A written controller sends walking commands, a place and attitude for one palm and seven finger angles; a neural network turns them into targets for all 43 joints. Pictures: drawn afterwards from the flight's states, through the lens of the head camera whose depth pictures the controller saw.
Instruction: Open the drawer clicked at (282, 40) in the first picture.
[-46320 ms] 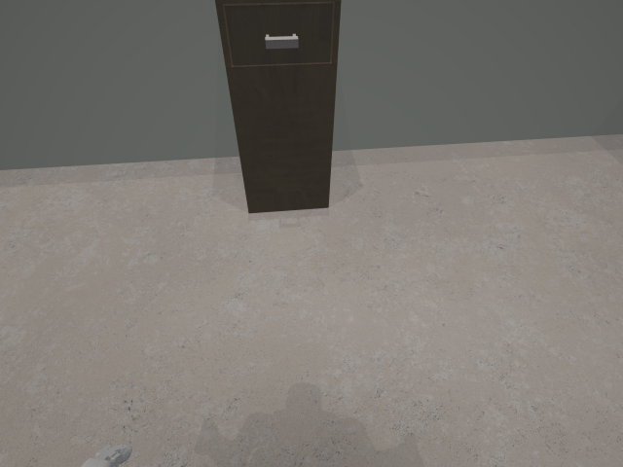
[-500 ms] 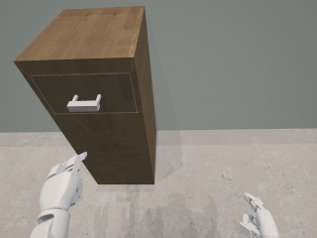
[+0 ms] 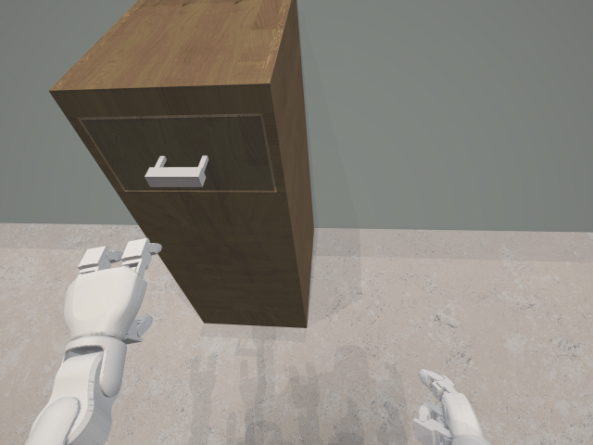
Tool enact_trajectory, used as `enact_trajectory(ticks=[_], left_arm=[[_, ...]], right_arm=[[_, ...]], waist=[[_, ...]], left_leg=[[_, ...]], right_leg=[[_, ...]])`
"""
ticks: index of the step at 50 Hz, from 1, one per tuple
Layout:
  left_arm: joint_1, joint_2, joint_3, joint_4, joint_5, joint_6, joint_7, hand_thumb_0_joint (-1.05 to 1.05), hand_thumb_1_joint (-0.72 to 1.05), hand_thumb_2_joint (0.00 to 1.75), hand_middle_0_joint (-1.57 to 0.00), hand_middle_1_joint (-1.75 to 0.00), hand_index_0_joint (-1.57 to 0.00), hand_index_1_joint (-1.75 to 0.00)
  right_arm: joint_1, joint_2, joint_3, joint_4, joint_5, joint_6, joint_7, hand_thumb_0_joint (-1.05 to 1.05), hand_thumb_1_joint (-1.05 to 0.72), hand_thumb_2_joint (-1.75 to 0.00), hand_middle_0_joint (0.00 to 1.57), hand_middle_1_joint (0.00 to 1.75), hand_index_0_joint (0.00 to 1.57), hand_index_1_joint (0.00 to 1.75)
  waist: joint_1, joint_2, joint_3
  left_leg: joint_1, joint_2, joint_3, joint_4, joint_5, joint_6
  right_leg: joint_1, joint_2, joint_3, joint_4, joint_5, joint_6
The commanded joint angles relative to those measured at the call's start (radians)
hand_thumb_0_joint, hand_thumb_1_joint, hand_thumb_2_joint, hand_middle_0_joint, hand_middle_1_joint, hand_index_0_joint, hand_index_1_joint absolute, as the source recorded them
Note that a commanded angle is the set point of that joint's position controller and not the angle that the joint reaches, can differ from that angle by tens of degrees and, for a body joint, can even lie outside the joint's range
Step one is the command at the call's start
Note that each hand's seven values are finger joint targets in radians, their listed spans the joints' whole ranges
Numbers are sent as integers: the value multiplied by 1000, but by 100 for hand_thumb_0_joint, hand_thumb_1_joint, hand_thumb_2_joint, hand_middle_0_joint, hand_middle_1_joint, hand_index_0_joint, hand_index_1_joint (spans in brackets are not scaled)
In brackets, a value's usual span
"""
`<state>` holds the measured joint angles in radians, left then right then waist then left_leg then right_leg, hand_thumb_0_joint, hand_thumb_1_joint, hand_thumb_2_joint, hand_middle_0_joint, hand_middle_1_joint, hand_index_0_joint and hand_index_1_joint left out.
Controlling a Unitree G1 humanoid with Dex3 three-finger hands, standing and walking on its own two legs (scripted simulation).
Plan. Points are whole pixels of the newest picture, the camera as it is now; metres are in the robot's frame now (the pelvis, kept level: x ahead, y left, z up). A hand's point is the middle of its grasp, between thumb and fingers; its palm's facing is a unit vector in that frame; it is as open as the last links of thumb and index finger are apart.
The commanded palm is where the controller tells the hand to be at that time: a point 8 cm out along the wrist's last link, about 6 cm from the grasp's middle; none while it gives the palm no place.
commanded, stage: raise the hand with hooked fingers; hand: left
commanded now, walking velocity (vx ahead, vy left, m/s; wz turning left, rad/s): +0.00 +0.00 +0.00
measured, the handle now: (179, 168) +0.56 +0.28 +0.04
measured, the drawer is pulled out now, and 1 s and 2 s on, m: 0.00 0.00 0.00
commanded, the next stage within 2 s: move the hooked fingers above the handle in 1.12 s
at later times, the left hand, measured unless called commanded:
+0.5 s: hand (108, 253) +0.31 +0.27 +0.12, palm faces +0.11 -0.05 -0.99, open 13.4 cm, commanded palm +0.28 +0.27 +0.17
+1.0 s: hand (117, 234) +0.33 +0.25 +0.14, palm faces +0.01 -0.06 -1.00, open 13.8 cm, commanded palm +0.30 +0.26 +0.21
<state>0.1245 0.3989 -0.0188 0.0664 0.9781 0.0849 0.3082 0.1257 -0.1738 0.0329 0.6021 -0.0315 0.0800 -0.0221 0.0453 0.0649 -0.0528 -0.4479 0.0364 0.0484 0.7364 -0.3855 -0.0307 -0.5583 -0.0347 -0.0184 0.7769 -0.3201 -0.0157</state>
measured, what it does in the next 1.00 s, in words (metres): stands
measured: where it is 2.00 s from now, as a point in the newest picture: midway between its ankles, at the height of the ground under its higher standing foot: outside the picture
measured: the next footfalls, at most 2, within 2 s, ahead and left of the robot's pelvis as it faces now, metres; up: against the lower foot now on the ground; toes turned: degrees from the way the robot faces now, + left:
none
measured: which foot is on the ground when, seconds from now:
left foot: down 0.00-1.00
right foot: down 0.00-1.00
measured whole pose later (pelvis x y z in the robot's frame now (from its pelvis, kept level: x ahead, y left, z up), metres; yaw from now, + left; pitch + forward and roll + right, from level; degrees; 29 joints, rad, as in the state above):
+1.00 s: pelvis +0.02 +0.02 +0.03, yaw +1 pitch +1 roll +0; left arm -0.11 0.51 -0.02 0.00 0.89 -0.05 -0.06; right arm 0.15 -0.28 -0.01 0.63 -0.01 0.12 0.00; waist 0.08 0.09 0.01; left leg -0.15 0.02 0.04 0.40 -0.25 -0.01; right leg -0.25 -0.04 -0.04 0.43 -0.19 0.01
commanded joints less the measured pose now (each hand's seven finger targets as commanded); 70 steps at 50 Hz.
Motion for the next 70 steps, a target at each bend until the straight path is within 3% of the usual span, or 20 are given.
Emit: enact_trajectory(ticks=[1, 3, 4, 7, 9, 11, 15, 20, 23, 27, 29, 36, 41, 46, 49, 54, 60, 61, 65, 70], left_arm=[[67, 176, 80, -207, -42, 1, -109, 0, -3, 50, -27, -90, -27, -90], [27, 195, 102, -271, -26, -52, -117, 0, -8, 48, -27, -93, -27, -93], [-17, 222, 130, -324, -14, -86, -103, 0, -10, 47, -27, -94, -27, -94], [-94, 229, 165, -359, 17, -162, -31, 0, -17, 44, -28, -99, -28, -99], [-181, 253, 187, -384, 28, -185, 17, 0, -22, 42, -28, -102, -28, -102], [-216, 230, 170, -346, 28, -176, 47, 0, -27, 40, -28, -105, -28, -105], [-305, 203, 104, -287, 11, -98, 23, 0, -36, 36, -29, -111, -29, -111], [-339, 193, 24, -263, -13, 5, -118, 0, -48, 31, -30, -118, -30, -118], [-374, 245, 48, -262, -6, 27, -194, 0, -50, 30, -30, -120, -30, -120], [-463, 312, 105, -245, -20, 9, -254, 0, -50, 30, -30, -120, -30, -120], [-515, 340, 131, -274, -28, -15, -267, 0, -50, 30, -30, -120, -30, -120], [-625, 322, 99, -237, -70, -56, -309, 0, -50, 30, -30, -120, -30, -120], [-506, 306, 96, -172, -88, -57, -359, 0, -50, 30, -30, -120, -30, -120], [-506, 356, 163, -284, -94, -128, -332, 0, -50, 30, -30, -120, -30, -120], [-527, 392, 219, -313, -97, -162, -278, 0, -50, 30, -30, -120, -30, -120], [-543, 346, 190, -205, -82, -136, -214, 0, -50, 30, -30, -120, -30, -120], [-560, 294, 86, -182, -71, -77, -249, 0, -50, 30, -30, -120, -30, -120], [-560, 302, 85, -208, -70, -78, -259, 0, -50, 30, -30, -120, -30, -120], [-665, 295, 56, -131, -62, -100, -280, 0, -50, 30, -30, -120, -30, -120], [-779, 353, 109, -31, -46, -150, -248, 0, -50, 30, -30, -120, -30, -120]], right_arm=[[-161, -163, -50, -195, 10, -67, -26, 0, -90, -90, 20, 30, 20, 30], [-136, -164, -55, -189, 0, -74, -22, 0, -90, -90, 20, 30, 20, 30], [-136, -164, -57, -197, -5, -78, -22, 0, -90, -90, 20, 30, 20, 30], [-102, -158, -74, -173, -20, -90, -16, 0, -90, -90, 20, 30, 20, 30], [-90, -162, -84, -163, -28, -94, -12, 0, -90, -90, 20, 30, 20, 30], [-82, -162, -94, -146, -21, -93, -9, 0, -90, -90, 20, 30, 20, 30], [-102, -172, -101, -128, 1, -81, -1, 0, -90, -90, 20, 30, 20, 30], [-138, -175, -82, -136, 23, -56, -5, 0, -90, -90, 20, 30, 20, 30], [-148, -176, -64, -142, 22, -32, -7, 0, -90, -90, 20, 30, 20, 30], [-150, -174, -47, -142, 23, -9, -11, 0, -90, -90, 20, 30, 20, 30], [-147, -173, -47, -144, 22, -5, -10, 0, -90, -90, 20, 30, 20, 30], [-127, -176, -51, -123, 29, -14, -7, 0, -90, -90, 20, 30, 20, 30], [-119, -190, -61, -127, 35, -4, 7, 0, -90, -90, 20, 30, 20, 30], [-115, -191, -69, -140, 23, -13, 14, 0, -90, -90, 20, 30, 20, 30], [-114, -191, -74, -136, 23, -19, 15, 0, -90, -90, 20, 30, 20, 30], [-113, -189, -80, -113, 38, -18, 18, 0, -90, -90, 20, 30, 20, 30], [-140, -189, -73, -124, 46, -18, 9, 0, -90, -90, 20, 30, 20, 30], [-144, -190, -74, -126, 45, -18, 7, 0, -90, -90, 20, 30, 20, 30], [-130, -187, -62, -112, 43, -21, -8, 0, -90, -90, 20, 30, 20, 30], [-103, -184, -63, -92, 43, -29, -23, 0, -90, -90, 20, 30, 20, 30]], waist=[[56, -177, -137], [57, -148, -134], [61, -103, -140], [48, -8, -166], [34, 15, -200], [25, 47, -203], [21, 25, -210], [36, -29, -182], [47, -54, -167], [49, -52, -141], [49, -33, -182], [28, -10, -189], [45, -73, -182], [65, -59, -257], [67, -28, -257], [58, -30, -185], [46, -60, -194], [45, -39, -204], [17, -85, -121], [23, -75, -155]], left_leg=[[2, -63, 1, -192, 144, 59], [40, -59, -7, -211, 162, 60], [55, -58, -9, -219, 162, 58], [131, -59, -23, -211, 224, 54], [167, -58, -32, -202, 267, 49], [184, -57, -34, -203, 289, 42], [202, -46, -40, -238, 336, 34], [226, -39, -39, -300, 393, 32], [240, -40, -33, -324, 431, 37], [247, -45, -22, -351, 422, 42], [273, -47, -20, -351, 449, 40], [309, -54, -16, -356, 487, 41], [272, -57, 0, -363, 488, 45], [289, -62, -10, -360, 519, 50], [278, -65, -9, -363, 485, 45], [250, -64, 1, -378, 406, 41], [254, -67, 7, -396, 330, 50], [268, -67, 8, -396, 336, 51], [243, -65, 1, -406, 258, 53], [233, -70, -3, -403, 240, 51]], right_leg=[[335, 11, 55, -228, 91, -8], [328, 14, 39, -235, 96, -12], [324, 16, 35, -236, 74, -17], [285, 27, 16, -222, 126, -30], [267, 31, 6, -210, 150, -33], [252, 32, -7, -205, 170, -35], [286, 31, -23, -214, 210, -33], [377, 32, -24, -258, 252, -29], [426, 35, -23, -284, 292, -27], [470, 36, -22, -314, 317, -27], [497, 37, -16, -322, 337, -27], [502, 35, -21, -357, 390, -23], [535, 30, -18, -361, 426, -19], [568, 25, -9, -349, 458, -19], [562, 25, -1, -355, 424, -20], [504, 26, -3, -377, 325, -21], [510, 21, -3, -394, 241, -15], [511, 24, -3, -394, 250, -15], [450, 29, -11, -419, 163, -11], [456, 28, -6, -417, 139, -12]])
